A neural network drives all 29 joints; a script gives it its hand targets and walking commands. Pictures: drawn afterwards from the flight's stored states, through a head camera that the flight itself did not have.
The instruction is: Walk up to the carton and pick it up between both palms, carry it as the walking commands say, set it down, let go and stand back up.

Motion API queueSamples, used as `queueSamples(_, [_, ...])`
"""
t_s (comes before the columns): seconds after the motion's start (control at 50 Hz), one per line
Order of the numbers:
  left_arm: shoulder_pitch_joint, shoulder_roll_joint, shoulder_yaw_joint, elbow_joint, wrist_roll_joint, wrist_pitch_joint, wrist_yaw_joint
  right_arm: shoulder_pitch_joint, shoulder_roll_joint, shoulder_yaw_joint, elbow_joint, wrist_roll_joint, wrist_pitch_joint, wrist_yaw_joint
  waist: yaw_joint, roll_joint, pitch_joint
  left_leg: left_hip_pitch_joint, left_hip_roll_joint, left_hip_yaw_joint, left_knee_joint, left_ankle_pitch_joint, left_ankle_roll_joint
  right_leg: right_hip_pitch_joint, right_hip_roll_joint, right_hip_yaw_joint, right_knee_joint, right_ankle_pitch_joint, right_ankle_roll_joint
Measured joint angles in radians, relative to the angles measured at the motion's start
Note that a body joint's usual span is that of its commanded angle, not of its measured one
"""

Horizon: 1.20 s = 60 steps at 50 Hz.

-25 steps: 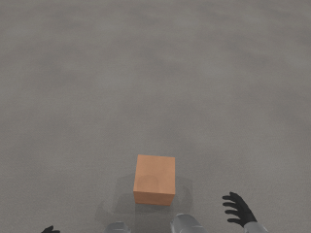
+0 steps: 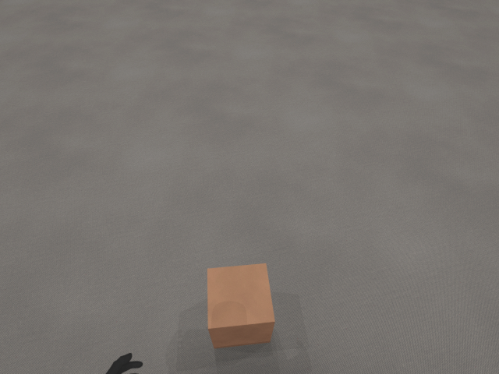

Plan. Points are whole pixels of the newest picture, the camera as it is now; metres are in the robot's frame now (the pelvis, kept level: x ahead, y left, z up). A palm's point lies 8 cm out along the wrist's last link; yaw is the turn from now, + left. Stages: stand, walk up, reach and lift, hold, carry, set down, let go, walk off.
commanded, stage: walk up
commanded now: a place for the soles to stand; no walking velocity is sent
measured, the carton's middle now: (239, 306) +0.44 +0.02 -0.64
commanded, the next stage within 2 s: reach and lift in 0.70 s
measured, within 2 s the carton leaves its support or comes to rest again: neither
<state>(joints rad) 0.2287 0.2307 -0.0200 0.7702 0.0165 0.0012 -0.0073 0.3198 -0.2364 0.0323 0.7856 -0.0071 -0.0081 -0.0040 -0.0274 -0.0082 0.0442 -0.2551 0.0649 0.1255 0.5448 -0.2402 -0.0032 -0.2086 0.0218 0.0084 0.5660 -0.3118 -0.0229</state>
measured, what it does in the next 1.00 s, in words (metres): stands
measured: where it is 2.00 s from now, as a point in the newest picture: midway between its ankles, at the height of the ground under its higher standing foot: outside the picture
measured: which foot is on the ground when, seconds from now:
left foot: down 0.00-1.00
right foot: down 0.00-1.00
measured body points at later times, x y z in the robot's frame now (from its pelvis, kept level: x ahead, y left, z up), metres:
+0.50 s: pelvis +0.01 +0.00 +0.00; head +0.02 -0.01 +0.45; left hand +0.08 +0.24 -0.13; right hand +0.08 -0.25 -0.14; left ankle +0.03 +0.12 -0.73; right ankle +0.00 -0.11 -0.73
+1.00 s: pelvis +0.01 +0.01 -0.02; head +0.09 +0.01 +0.42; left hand +0.17 +0.27 -0.13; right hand +0.20 -0.23 -0.13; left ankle +0.03 +0.12 -0.73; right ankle +0.00 -0.11 -0.73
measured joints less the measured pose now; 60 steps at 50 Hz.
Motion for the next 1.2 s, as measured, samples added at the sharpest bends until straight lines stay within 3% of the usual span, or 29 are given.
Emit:
queueSamples(0.7, [0.036, 0.014, -0.017, 0.135, -0.003, -0.009, 0.017, -0.056, -0.01, 0.002, 0.137, -0.004, -0.002, -0.005, 0.012, 0.009, -0.018, 0.013, 0.0, -0.023, -0.034, 0.0, -0.012, 0.021, 0.007, -0.006, -0.043, 0.0, -0.009])
queueSamples(0.74, [0.016, 0.025, -0.013, 0.04, -0.036, 0.053, 0.005, -0.071, -0.02, 0.0, 0.052, 0.03, 0.056, -0.005, 0.01, 0.01, -0.034, -0.051, -0.007, -0.041, 0.019, -0.031, 0.002, -0.035, 0.006, -0.013, -0.001, -0.013, -0.008])
queueSamples(0.78, [-0.054, 0.029, 0.023, -0.051, -0.019, 0.134, -0.02, -0.124, -0.034, -0.009, -0.053, 0.044, 0.138, 0.0, 0.019, 0.016, -0.011, -0.11, -0.004, -0.06, 0.089, -0.044, 0.005, -0.088, 0.011, -0.023, 0.063, -0.036, -0.008])
queueSamples(0.84, [-0.152, 0.036, 0.091, -0.141, 0.019, 0.271, -0.054, -0.229, -0.036, -0.027, -0.155, 0.034, 0.267, 0.005, 0.034, 0.003, 0.026, -0.158, -0.008, -0.059, 0.14, -0.057, -0.007, -0.143, 0.002, -0.024, 0.128, -0.059, -0.005])
queueSamples(0.9, [-0.186, 0.04, 0.128, -0.213, 0.032, 0.346, -0.059, -0.285, -0.015, -0.055, -0.22, 0.012, 0.349, 0.01, 0.043, -0.007, 0.038, -0.203, -0.018, -0.057, 0.162, -0.065, -0.002, -0.192, -0.008, -0.022, 0.162, -0.073, -0.001])
queueSamples(1.06, [-0.096, -0.017, 0.113, -0.311, -0.004, 0.303, -0.034, -0.232, 0.008, -0.113, -0.278, -0.026, 0.296, 0.062, 0.036, 0.009, 0.004, -0.351, -0.042, -0.071, 0.268, -0.121, 0.012, -0.33, -0.03, -0.026, 0.263, -0.133, 0.015])
queueSamples(1.2, [-0.154, -0.031, 0.096, -0.306, -0.018, 0.25, -0.001, -0.262, -0.016, -0.13, -0.274, -0.004, 0.242, 0.066, 0.021, 0.013, -0.045, -0.524, -0.055, -0.094, 0.401, -0.167, 0.012, -0.5, -0.029, -0.016, 0.402, -0.188, 0.021])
